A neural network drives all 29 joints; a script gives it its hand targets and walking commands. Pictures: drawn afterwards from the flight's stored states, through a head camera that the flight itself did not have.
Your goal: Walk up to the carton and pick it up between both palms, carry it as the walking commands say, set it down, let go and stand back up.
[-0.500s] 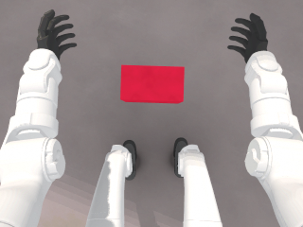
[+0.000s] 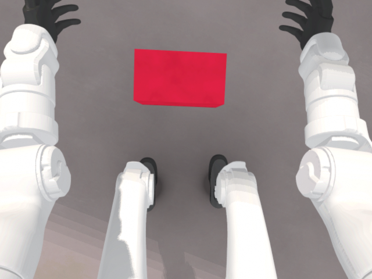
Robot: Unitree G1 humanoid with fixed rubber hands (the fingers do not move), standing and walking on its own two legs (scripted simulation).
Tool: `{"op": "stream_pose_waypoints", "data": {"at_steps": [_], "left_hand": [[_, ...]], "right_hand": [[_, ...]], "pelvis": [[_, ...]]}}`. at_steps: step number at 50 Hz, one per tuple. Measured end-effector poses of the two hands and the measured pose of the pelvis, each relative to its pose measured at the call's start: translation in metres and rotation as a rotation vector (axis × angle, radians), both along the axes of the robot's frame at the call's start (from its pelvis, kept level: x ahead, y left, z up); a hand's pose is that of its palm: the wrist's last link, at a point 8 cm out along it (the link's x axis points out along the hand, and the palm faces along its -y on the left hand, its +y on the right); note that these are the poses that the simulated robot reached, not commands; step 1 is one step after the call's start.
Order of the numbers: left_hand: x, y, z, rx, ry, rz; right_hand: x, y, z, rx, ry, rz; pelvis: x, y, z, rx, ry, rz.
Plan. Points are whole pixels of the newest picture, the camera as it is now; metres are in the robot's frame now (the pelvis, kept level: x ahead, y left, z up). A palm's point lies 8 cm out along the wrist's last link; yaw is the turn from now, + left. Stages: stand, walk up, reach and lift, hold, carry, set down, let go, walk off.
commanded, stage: reach and lift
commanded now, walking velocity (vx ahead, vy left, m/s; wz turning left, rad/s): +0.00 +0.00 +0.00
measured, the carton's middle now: (180, 81) +0.51 +0.01 -0.48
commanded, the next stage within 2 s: none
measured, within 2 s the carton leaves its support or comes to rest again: neither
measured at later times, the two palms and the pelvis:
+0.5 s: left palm (88, 54) +0.53 +0.23 -0.26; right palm (266, 63) +0.52 -0.20 -0.27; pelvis -0.03 +0.01 -0.13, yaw -1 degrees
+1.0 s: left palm (109, 77) +0.51 +0.23 -0.41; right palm (259, 77) +0.51 -0.23 -0.40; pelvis -0.01 +0.00 -0.21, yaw -1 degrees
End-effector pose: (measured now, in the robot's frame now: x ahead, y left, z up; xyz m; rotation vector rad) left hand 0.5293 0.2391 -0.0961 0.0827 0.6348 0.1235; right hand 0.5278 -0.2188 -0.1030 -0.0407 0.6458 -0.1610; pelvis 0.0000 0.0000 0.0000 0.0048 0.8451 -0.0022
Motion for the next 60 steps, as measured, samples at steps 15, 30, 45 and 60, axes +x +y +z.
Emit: {"op": "stream_pose_waypoints", "data": {"at_steps": [15, 30, 45, 60], "left_hand": [[-0.023, -0.001, -0.159, 0.054, 0.045, 0.017], [-0.01, -0.01, -0.196, 0.006, 0.099, 0.032], [-0.016, -0.02, -0.305, 0.0, 0.105, 0.05], [-0.011, -0.017, -0.313, -0.01, 0.101, 0.017]], "right_hand": [[-0.024, 0.006, -0.157, 0.009, 0.01, -0.017], [-0.016, 0.007, -0.192, -0.015, 0.102, -0.043], [-0.01, 0.0, -0.294, -0.066, 0.103, -0.012], [-0.003, 0.004, -0.303, -0.017, 0.106, -0.024]], "pelvis": [[-0.03, 0.009, -0.076, -0.007, -0.259, -0.019], [-0.019, 0.011, -0.152, -0.018, -0.206, -0.003], [-0.023, 0.005, -0.198, -0.007, -0.254, 0.004], [-0.007, 0.007, -0.219, -0.013, -0.279, 0.007]]}}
